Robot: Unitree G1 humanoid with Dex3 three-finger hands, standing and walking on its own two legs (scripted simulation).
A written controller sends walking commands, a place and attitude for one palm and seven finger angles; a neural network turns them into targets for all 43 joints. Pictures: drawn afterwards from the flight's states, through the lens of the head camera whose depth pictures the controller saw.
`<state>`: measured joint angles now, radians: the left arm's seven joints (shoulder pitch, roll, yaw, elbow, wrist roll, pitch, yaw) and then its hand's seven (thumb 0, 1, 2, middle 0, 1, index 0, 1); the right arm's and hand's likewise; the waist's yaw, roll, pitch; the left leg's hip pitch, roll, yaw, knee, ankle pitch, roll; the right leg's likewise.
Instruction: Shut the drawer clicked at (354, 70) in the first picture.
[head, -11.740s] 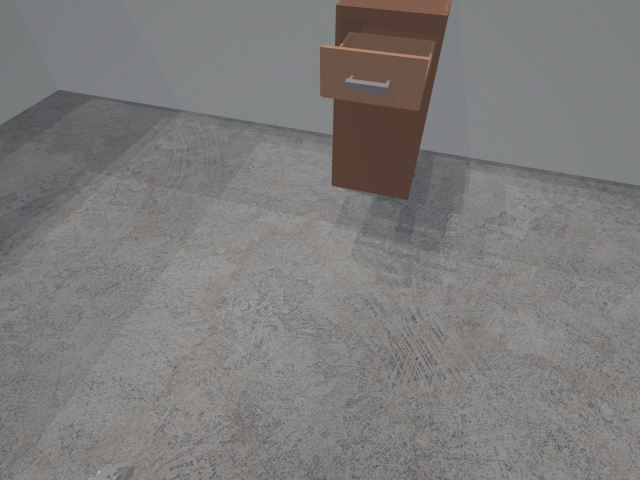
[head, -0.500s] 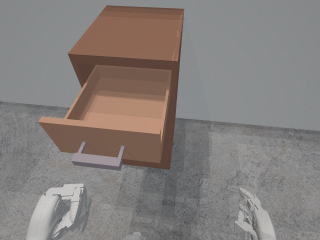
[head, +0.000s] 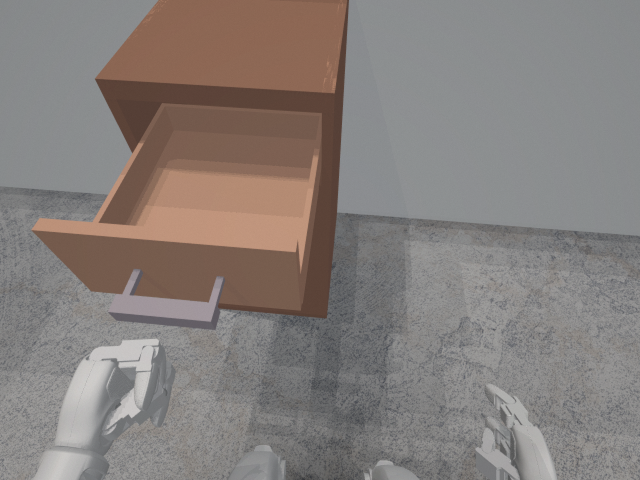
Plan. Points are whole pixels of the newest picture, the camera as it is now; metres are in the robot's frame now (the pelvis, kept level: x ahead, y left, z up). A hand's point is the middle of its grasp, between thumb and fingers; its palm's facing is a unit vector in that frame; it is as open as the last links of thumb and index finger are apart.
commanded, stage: bring the fist close to the handle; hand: left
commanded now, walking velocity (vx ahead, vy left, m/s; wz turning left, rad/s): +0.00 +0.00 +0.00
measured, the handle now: (171, 296) +0.35 +0.22 +0.00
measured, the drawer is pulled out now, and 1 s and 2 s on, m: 0.28 0.28 0.18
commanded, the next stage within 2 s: push the drawer shut in 0.90 s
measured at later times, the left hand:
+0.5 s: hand (187, 376) +0.25 +0.17 +0.00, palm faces -0.11 -0.99 -0.04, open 3.3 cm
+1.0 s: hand (189, 370) +0.25 +0.17 +0.00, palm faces -0.10 -0.99 -0.05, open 3.3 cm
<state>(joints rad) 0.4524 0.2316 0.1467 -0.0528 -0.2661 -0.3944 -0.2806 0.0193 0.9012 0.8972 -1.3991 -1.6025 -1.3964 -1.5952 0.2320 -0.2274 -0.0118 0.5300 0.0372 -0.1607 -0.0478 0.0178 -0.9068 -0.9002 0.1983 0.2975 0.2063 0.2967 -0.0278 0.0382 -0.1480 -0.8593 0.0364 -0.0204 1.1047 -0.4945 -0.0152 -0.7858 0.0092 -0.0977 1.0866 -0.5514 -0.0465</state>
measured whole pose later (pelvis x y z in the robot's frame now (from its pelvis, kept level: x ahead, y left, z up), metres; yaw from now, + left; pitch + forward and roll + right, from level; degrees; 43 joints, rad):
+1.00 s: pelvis -0.01 +0.02 -0.04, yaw -1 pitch +21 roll -3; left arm 0.25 0.23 0.07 0.02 -0.19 -0.43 -0.17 0.02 0.90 0.90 -1.40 -1.60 -1.40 -1.60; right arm 0.21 -0.24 0.01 0.48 0.01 -0.07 -0.02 0.02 -0.91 -0.90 0.20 0.30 0.21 0.30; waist -0.03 0.03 -0.18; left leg -1.12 0.03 -0.01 1.30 -0.55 0.02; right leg -1.03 0.00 -0.09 1.27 -0.60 -0.02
